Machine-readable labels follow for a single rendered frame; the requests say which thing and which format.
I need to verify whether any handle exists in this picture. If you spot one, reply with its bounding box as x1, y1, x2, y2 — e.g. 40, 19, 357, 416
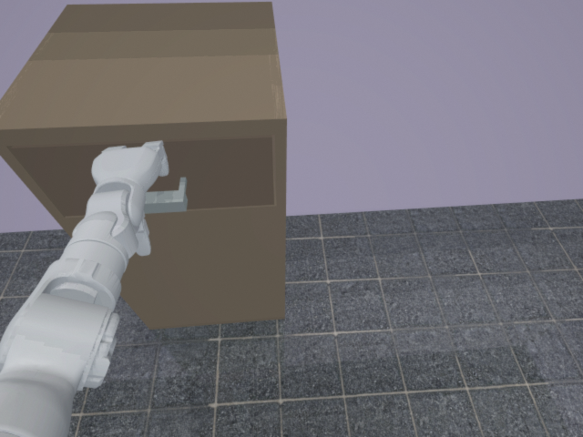
144, 178, 188, 214

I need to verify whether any robot left hand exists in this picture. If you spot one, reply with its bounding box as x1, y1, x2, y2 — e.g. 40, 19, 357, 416
91, 140, 169, 256

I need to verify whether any drawer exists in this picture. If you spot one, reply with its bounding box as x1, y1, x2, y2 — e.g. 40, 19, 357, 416
12, 135, 274, 217

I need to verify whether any robot left upper arm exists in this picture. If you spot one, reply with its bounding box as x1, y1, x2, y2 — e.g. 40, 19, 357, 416
0, 293, 120, 437

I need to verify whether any robot left forearm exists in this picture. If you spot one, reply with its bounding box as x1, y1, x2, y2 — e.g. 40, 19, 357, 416
0, 178, 146, 372

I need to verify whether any cabinet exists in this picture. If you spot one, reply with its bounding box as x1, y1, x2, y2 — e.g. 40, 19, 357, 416
0, 2, 287, 330

